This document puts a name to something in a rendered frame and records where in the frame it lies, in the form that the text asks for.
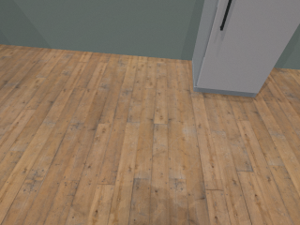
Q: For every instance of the handle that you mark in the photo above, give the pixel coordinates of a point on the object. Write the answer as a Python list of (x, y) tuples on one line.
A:
[(225, 15)]

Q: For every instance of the fridge door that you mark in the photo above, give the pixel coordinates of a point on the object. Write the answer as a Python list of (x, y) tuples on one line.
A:
[(241, 56)]

